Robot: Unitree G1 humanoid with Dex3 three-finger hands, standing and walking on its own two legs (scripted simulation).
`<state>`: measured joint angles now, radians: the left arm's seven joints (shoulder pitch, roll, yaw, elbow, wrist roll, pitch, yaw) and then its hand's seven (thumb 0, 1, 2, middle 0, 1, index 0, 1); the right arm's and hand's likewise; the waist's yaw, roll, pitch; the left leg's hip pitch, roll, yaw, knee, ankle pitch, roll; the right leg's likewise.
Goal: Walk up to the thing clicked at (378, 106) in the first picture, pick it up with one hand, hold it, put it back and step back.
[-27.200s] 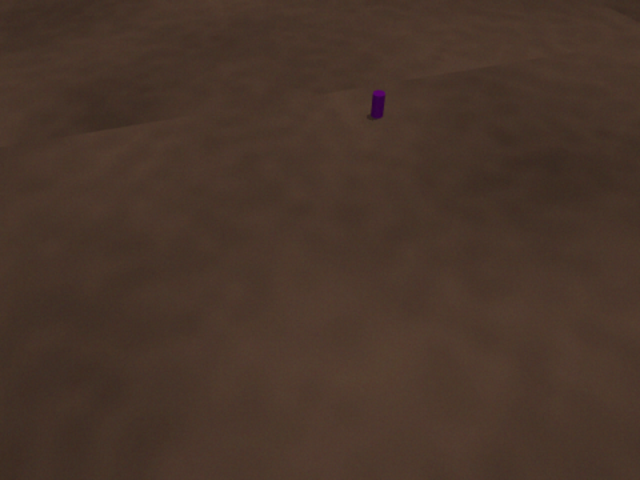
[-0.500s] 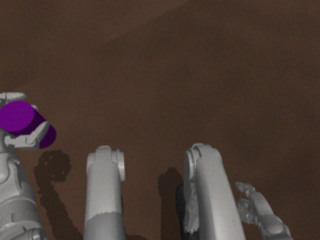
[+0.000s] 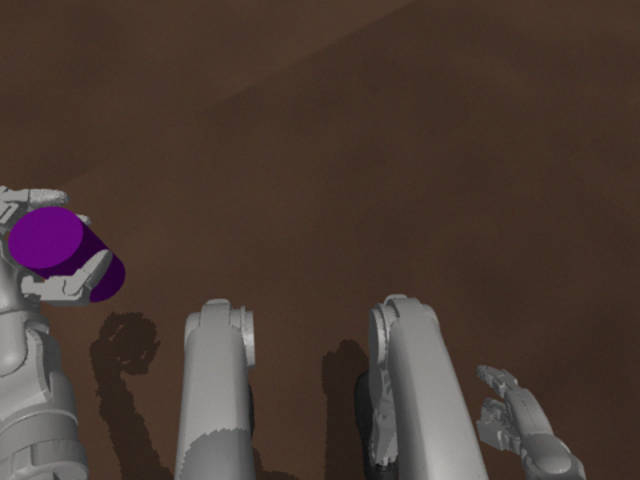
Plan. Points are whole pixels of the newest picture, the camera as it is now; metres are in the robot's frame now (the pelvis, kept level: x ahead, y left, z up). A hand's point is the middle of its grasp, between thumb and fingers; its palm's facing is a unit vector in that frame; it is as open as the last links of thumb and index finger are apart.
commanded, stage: lift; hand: left
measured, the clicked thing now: (75, 259) +0.37 +0.30 -0.06
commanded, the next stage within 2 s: none
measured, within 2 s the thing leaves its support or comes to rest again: neither
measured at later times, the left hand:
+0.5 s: hand out of the picture +0.36 +0.26 +0.14, palm faces +0.33 -0.94 -0.06, open 9.6 cm
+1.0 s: hand out of the picture +0.37 +0.24 +0.26, palm faces +0.32 -0.95 -0.06, open 9.6 cm
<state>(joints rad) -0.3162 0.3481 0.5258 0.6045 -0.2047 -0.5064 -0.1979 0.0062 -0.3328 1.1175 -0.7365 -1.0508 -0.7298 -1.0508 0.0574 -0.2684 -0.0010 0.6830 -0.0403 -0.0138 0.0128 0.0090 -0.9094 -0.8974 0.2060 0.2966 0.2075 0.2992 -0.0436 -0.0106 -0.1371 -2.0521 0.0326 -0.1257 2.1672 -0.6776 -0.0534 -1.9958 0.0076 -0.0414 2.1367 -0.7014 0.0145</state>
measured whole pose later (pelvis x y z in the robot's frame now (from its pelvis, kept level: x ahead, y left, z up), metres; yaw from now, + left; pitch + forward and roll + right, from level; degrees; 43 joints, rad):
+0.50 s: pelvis +0.03 +0.00 +0.13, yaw +2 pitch +30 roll -4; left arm -0.08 0.25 0.33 0.20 -0.22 -0.32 -0.03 0.01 -0.33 1.12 -0.74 -1.05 -0.73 -1.05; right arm 0.09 -0.23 -0.01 0.63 0.02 -0.04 -0.04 0.01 -0.90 -0.89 0.21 0.30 0.21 0.30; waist -0.02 0.02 -0.17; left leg -1.64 0.05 -0.09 1.77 -0.65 -0.04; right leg -1.58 0.00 -0.04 1.73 -0.67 0.02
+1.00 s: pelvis +0.06 +0.01 +0.25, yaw +4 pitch +19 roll -3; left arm -0.04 0.21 0.21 0.30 -0.15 -0.33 0.05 0.01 -0.33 1.12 -0.74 -1.05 -0.73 -1.04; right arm 0.20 -0.21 0.01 0.65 0.00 -0.06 -0.05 0.01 -0.89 -0.89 0.21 0.30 0.21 0.30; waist -0.04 0.02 -0.14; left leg -1.11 0.05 -0.07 1.32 -0.56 -0.03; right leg -1.05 -0.01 -0.04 1.28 -0.57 0.02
